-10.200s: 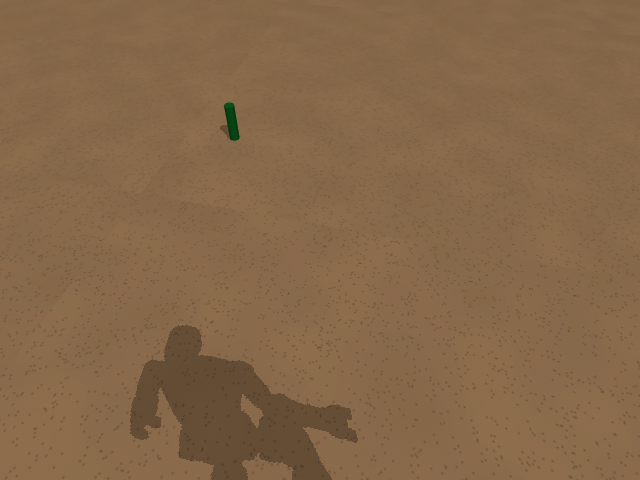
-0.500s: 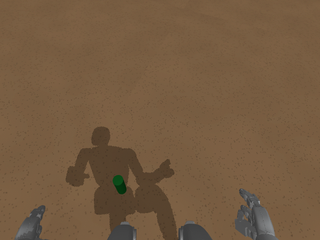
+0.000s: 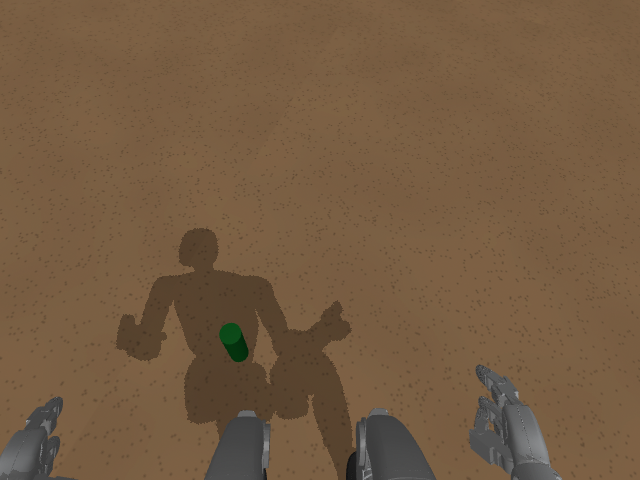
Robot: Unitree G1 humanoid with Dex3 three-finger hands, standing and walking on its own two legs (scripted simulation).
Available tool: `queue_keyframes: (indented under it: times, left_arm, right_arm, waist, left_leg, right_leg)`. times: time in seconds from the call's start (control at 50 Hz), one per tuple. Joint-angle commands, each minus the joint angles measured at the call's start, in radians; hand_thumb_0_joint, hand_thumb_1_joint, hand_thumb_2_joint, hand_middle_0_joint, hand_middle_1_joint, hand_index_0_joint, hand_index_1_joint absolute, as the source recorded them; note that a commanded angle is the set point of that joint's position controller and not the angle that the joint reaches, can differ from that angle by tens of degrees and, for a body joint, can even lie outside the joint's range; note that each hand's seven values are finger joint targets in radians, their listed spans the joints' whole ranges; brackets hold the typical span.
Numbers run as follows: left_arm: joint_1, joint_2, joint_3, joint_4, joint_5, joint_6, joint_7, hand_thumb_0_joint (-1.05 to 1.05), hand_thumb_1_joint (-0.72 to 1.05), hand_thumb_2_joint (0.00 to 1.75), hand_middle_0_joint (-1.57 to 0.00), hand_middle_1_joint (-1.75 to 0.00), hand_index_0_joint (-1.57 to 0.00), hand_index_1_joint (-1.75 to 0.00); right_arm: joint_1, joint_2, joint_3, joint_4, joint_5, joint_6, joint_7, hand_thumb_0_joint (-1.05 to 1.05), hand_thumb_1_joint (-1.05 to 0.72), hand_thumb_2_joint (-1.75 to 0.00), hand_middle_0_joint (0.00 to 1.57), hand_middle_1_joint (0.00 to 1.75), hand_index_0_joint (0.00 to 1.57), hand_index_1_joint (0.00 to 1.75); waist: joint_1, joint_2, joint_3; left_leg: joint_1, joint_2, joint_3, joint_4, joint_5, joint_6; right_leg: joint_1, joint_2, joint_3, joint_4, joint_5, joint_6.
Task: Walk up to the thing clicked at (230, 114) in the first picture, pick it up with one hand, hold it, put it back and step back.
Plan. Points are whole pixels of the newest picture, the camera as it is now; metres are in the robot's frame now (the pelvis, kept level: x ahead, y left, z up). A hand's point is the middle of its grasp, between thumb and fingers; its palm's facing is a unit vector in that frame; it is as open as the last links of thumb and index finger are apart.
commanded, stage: go down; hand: left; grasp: from the side
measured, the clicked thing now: (235, 343) +0.41 +0.18 -0.57
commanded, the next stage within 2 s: approach in 1.74 s
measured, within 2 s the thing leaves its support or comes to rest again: neither
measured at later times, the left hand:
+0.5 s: hand (94, 378) +0.26 +0.34 -0.20, palm faces +0.13 -0.97 -0.20, open 17.3 cm
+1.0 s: hand (97, 356) +0.31 +0.37 -0.24, palm faces +0.10 -0.98 -0.14, open 17.4 cm
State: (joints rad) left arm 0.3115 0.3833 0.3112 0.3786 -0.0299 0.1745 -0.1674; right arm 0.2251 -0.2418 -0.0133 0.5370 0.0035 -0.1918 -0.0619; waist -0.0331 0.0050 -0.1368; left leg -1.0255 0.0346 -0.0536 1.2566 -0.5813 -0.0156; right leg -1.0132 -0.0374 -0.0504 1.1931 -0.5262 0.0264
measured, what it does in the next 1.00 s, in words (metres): lowers itself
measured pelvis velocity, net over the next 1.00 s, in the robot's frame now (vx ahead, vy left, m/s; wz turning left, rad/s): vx -0.07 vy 0.00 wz -0.05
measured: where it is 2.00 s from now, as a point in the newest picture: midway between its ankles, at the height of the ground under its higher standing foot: outside the picture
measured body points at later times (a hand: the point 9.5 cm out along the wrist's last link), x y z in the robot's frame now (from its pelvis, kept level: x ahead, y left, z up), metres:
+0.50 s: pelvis -0.05 +0.00 -0.14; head +0.14 +0.02 +0.27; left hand +0.25 +0.39 -0.18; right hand +0.11 -0.27 -0.25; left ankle +0.01 +0.12 -0.63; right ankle +0.02 -0.14 -0.63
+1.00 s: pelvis -0.07 +0.00 -0.22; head +0.13 +0.04 +0.18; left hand +0.30 +0.42 -0.23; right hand +0.08 -0.28 -0.32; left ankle +0.01 +0.12 -0.63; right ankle +0.02 -0.14 -0.63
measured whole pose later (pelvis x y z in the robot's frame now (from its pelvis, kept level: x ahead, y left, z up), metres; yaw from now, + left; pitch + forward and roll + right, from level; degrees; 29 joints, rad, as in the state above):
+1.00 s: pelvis -0.07 +0.00 -0.22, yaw -3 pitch +33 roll -5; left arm -0.46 0.76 0.70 0.99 -0.14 -0.34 -0.62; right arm 0.12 -0.35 0.06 0.65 -0.02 -0.19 -0.03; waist -0.07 -0.02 -0.14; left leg -1.93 0.01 -0.11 2.05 -0.70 -0.03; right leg -1.91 -0.04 -0.05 1.96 -0.63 0.02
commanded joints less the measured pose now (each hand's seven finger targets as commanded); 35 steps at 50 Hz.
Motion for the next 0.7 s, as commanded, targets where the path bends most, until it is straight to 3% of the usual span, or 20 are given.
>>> queue_keyframes:
  times: [0.0, 0.04, 0.08, 0.1, 0.12, 0.16, 0.18, 0.2, 0.24, 0.28, 0.36, 0.42, 0.48, 0.5, 0.54, 0.56, 0.68]
  left_arm:
    - [-0.303, 0.266, 0.135, -0.074, -0.032, -0.189, -0.041, 0.00, -0.50, 0.07, -0.06, -0.06, -0.06, -0.06]
    - [-0.327, 0.330, 0.191, -0.009, -0.053, -0.264, -0.074, 0.00, -0.52, 0.05, -0.06, -0.06, -0.07, -0.06]
    - [-0.318, 0.295, 0.166, 0.070, -0.069, -0.319, -0.125, 0.00, -0.51, 0.06, -0.06, -0.06, -0.06, -0.06]
    - [-0.379, 0.319, 0.171, 0.065, -0.074, -0.348, -0.147, 0.00, -0.54, 0.07, -0.06, -0.08, -0.06, -0.08]
    - [-0.415, 0.371, 0.205, 0.069, -0.074, -0.369, -0.159, 0.00, -0.53, 0.06, -0.06, -0.07, -0.06, -0.07]
    - [-0.438, 0.440, 0.255, 0.123, -0.071, -0.390, -0.182, 0.00, -0.57, 0.05, -0.06, -0.07, -0.06, -0.07]
    - [-0.456, 0.430, 0.247, 0.152, -0.070, -0.397, -0.191, 0.00, -0.53, 0.06, -0.06, -0.07, -0.05, -0.07]
    - [-0.427, 0.409, 0.265, 0.221, -0.080, -0.400, -0.198, 0.00, -0.56, 0.07, -0.06, -0.07, -0.05, -0.08]
    - [-0.406, 0.454, 0.319, 0.287, -0.084, -0.413, -0.208, 0.00, -0.55, 0.07, -0.06, -0.08, -0.05, -0.08]
    - [-0.428, 0.497, 0.347, 0.284, -0.083, -0.424, -0.225, 0.00, -0.55, 0.08, -0.06, -0.09, -0.06, -0.09]
    - [-0.539, 0.537, 0.385, 0.251, -0.110, -0.477, -0.266, 0.00, -0.53, 0.10, -0.06, -0.10, -0.05, -0.10]
    - [-0.650, 0.510, 0.369, 0.287, -0.126, -0.525, -0.302, 0.00, -0.54, 0.10, -0.05, -0.10, -0.05, -0.10]
    - [-0.756, 0.555, 0.379, 0.343, -0.133, -0.572, -0.340, 0.00, -0.55, 0.09, -0.06, -0.10, -0.05, -0.10]
    - [-0.786, 0.585, 0.389, 0.359, -0.128, -0.582, -0.349, 0.00, -0.54, 0.08, -0.06, -0.09, -0.05, -0.09]
    - [-0.819, 0.619, 0.395, 0.367, -0.128, -0.594, -0.373, 0.00, -0.53, 0.08, -0.05, -0.09, -0.05, -0.09]
    - [-0.834, 0.618, 0.394, 0.370, -0.131, -0.597, -0.384, 0.00, -0.51, 0.08, -0.05, -0.09, -0.05, -0.09]
    - [-0.836, 0.739, 0.472, 0.388, -0.129, -0.577, -0.410, 0.00, -0.54, 0.07, -0.05, -0.08, -0.05, -0.08]
  right_arm:
    - [-0.017, -0.166, -0.066, -0.096, -0.003, -0.080, -0.017, 0.00, -0.96, -0.91, 0.20, 0.30, 0.20, 0.30]
    - [-0.017, -0.182, -0.069, -0.087, -0.004, -0.095, -0.019, 0.00, -0.96, -0.91, 0.20, 0.30, 0.20, 0.30]
    - [-0.008, -0.191, -0.067, -0.078, -0.007, -0.099, -0.017, 0.00, -0.95, -0.91, 0.20, 0.30, 0.20, 0.30]
    - [-0.008, -0.202, -0.066, -0.073, -0.006, -0.100, -0.017, 0.00, -0.93, -0.91, 0.20, 0.30, 0.20, 0.30]
    - [-0.003, -0.215, -0.069, -0.062, -0.006, -0.097, -0.018, 0.00, -0.93, -0.91, 0.20, 0.30, 0.20, 0.30]
    - [-0.001, -0.233, -0.067, -0.050, -0.005, -0.086, -0.018, 0.00, -0.90, -0.90, 0.20, 0.30, 0.20, 0.30]
    - [-0.003, -0.231, -0.066, -0.053, -0.008, -0.081, -0.015, 0.00, -0.89, -0.90, 0.20, 0.30, 0.20, 0.30]
    - [-0.018, -0.233, -0.060, -0.062, -0.005, -0.077, -0.013, 0.00, -0.89, -0.90, 0.20, 0.30, 0.20, 0.30]
    - [-0.021, -0.250, -0.059, -0.054, 0.000, -0.067, -0.008, 0.00, -0.88, -0.90, 0.20, 0.30, 0.20, 0.30]
    - [-0.020, -0.255, -0.060, -0.041, -0.001, -0.052, -0.004, 0.00, -0.89, -0.90, 0.20, 0.30, 0.20, 0.30]
    - [-0.019, -0.254, -0.051, -0.022, -0.006, -0.040, 0.004, 0.00, -0.90, -0.90, 0.20, 0.30, 0.20, 0.30]
    - [-0.018, -0.262, -0.052, 0.003, -0.009, -0.042, 0.008, 0.00, -0.90, -0.90, 0.20, 0.30, 0.20, 0.30]
    - [0.003, -0.266, -0.046, 0.036, -0.015, -0.043, 0.007, 0.00, -0.90, -0.90, 0.20, 0.30, 0.20, 0.30]
    - [-0.001, -0.266, -0.044, 0.033, -0.017, -0.043, 0.005, 0.00, -0.90, -0.90, 0.20, 0.30, 0.20, 0.30]
    - [-0.009, -0.272, -0.040, 0.027, -0.021, -0.042, 0.003, 0.00, -0.90, -0.90, 0.20, 0.30, 0.20, 0.30]
    - [0.007, -0.277, -0.038, 0.044, -0.022, -0.040, 0.005, 0.00, -0.90, -0.90, 0.20, 0.30, 0.20, 0.30]
    - [0.007, -0.305, -0.020, 0.049, -0.018, -0.026, 0.004, 0.00, -0.91, -0.90, 0.20, 0.30, 0.20, 0.30]
  waist:
    - [-0.045, 0.073, -0.207]
    - [-0.030, 0.076, -0.265]
    - [-0.032, 0.063, -0.310]
    - [-0.026, 0.079, -0.334]
    - [-0.004, 0.127, -0.382]
    - [0.028, 0.160, -0.443]
    - [0.021, 0.157, -0.450]
    - [0.027, 0.124, -0.453]
    - [0.061, 0.145, -0.464]
    - [0.073, 0.147, -0.512]
    - [0.051, 0.114, -0.566]
    - [0.003, 0.118, -0.543]
    - [-0.017, 0.102, -0.534]
    - [-0.020, 0.082, -0.526]
    - [-0.016, 0.102, -0.544]
    - [-0.012, 0.122, -0.566]
    - [0.031, 0.193, -0.652]
  left_leg:
    - [0.012, -0.020, 0.023, -0.055, 0.164, 0.031]
    - [-0.043, -0.023, 0.022, 0.000, 0.110, 0.035]
    - [-0.087, -0.025, 0.017, 0.042, 0.099, 0.035]
    - [-0.112, -0.026, 0.006, 0.050, 0.071, 0.032]
    - [-0.098, -0.021, -0.006, 0.054, 0.087, 0.023]
    - [-0.089, -0.017, -0.016, 0.075, 0.095, 0.016]
    - [-0.115, -0.019, -0.015, 0.089, 0.085, 0.015]
    - [-0.138, -0.020, -0.016, 0.102, 0.095, 0.017]
    - [-0.160, -0.019, -0.031, 0.097, 0.092, 0.014]
    - [-0.166, -0.024, -0.025, 0.139, 0.161, 0.018]
    - [-0.239, -0.033, 0.007, 0.257, 0.280, 0.033]
    - [-0.270, -0.026, -0.011, 0.303, 0.232, 0.033]
    - [-0.358, -0.026, -0.006, 0.357, 0.147, 0.040]
    - [-0.414, -0.028, 0.002, 0.364, 0.079, 0.042]
    - [-0.435, -0.028, 0.007, 0.373, 0.015, 0.041]
    - [-0.416, -0.028, 0.005, 0.375, 0.022, 0.037]
    - [-0.376, -0.029, -0.006, 0.410, 0.113, 0.026]
  right_leg:
    - [-0.021, 0.029, 0.021, -0.019, 0.121, -0.040]
    - [-0.062, 0.024, 0.034, 0.028, 0.074, -0.039]
    - [-0.095, 0.018, 0.053, 0.064, 0.054, -0.040]
    - [-0.131, 0.019, 0.048, 0.095, 0.031, -0.041]
    - [-0.147, 0.015, 0.049, 0.128, 0.041, -0.046]
    - [-0.189, 0.019, 0.037, 0.178, 0.046, -0.049]
    - [-0.203, 0.019, 0.040, 0.185, 0.034, -0.050]
    - [-0.210, 0.020, 0.031, 0.201, 0.046, -0.050]
    - [-0.242, 0.025, 0.008, 0.251, 0.055, -0.056]
    - [-0.252, 0.025, 0.003, 0.279, 0.096, -0.061]
    - [-0.260, 0.024, 0.014, 0.332, 0.173, -0.062]
    - [-0.370, 0.026, 0.006, 0.384, 0.133, -0.063]
    - [-0.415, 0.025, 0.013, 0.405, 0.075, -0.060]
    - [-0.398, 0.023, 0.026, 0.395, 0.023, -0.055]
    - [-0.406, 0.021, 0.040, 0.395, -0.032, -0.054]
    - [-0.416, 0.021, 0.037, 0.408, -0.025, -0.055]
    - [-0.470, 0.023, -0.005, 0.508, 0.042, -0.066]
